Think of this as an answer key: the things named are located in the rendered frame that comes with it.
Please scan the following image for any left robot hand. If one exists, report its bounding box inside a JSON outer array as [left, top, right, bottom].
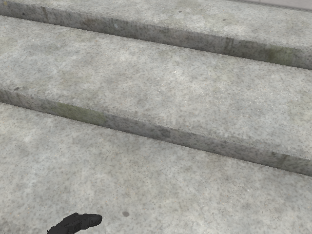
[[47, 213, 102, 234]]

